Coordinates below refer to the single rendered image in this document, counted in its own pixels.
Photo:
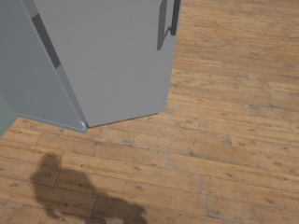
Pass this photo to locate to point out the handle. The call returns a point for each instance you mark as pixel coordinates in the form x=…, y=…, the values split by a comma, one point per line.
x=174, y=24

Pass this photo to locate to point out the fridge door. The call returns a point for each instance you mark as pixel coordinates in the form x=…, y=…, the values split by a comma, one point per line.
x=117, y=54

